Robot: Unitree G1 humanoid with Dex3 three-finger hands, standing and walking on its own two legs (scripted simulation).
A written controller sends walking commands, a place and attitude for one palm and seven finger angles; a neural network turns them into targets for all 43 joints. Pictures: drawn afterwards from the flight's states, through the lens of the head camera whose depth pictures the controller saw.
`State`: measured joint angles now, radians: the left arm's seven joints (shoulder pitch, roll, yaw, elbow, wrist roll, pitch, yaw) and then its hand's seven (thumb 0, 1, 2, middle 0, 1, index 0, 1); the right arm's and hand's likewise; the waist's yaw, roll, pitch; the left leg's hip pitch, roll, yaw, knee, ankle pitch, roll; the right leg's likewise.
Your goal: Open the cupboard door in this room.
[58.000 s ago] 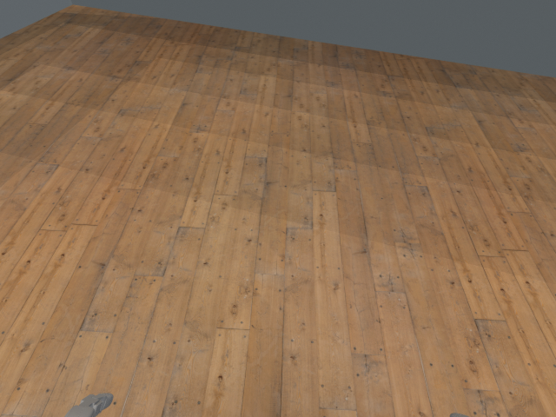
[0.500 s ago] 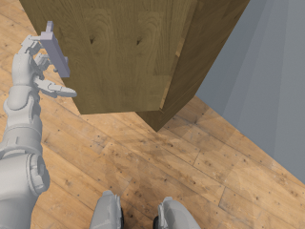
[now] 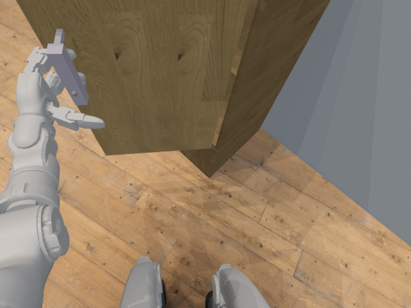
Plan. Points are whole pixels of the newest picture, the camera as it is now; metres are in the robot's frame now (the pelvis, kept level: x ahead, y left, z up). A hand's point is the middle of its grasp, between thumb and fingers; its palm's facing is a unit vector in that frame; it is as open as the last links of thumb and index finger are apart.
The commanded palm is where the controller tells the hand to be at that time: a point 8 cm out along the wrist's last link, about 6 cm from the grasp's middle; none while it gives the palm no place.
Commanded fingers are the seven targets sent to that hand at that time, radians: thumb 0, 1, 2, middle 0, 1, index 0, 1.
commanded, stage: slide the fingers in behind the handle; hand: left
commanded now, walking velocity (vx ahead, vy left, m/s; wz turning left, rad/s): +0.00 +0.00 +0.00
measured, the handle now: (71, 69) +0.56 +0.23 +0.07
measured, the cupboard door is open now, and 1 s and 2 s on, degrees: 51 51 95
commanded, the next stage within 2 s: close the thumb around the handle in 0.08 s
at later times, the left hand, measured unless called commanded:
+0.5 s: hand (73, 95) +0.50 +0.21 +0.07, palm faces +0.07 -1.00 -0.01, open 11.1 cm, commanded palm +0.48 +0.25 +0.06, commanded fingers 0.00 0.45 0.71 -0.37 -1.30 -0.37 -1.30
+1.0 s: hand (78, 93) +0.50 +0.21 +0.07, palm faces +0.06 -1.00 +0.00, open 6.4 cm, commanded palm +0.48 +0.24 +0.06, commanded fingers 0.00 0.90 0.90 -0.40 -1.35 -0.40 -1.35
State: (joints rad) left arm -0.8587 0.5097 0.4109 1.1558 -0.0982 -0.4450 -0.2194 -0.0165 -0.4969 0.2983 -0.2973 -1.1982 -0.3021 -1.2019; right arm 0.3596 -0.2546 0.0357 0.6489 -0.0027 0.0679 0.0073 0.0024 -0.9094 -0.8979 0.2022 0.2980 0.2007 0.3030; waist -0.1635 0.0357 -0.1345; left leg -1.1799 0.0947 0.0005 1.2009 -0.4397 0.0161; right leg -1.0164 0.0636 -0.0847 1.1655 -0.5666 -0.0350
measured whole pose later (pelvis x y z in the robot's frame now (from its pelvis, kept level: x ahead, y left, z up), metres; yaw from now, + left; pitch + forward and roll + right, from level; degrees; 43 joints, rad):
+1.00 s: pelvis +0.00 +0.01 +0.00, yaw +0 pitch +23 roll -4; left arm -0.86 0.48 0.40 1.17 -0.09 -0.46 -0.21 0.00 0.64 0.81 -0.32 -1.32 -0.32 -1.32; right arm 0.36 -0.26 0.03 0.65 -0.01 0.08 0.01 0.00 -0.91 -0.90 0.20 0.30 0.20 0.30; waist -0.17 0.04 -0.14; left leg -1.17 0.09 0.00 1.20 -0.44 0.02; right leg -1.01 0.06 -0.08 1.16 -0.56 -0.03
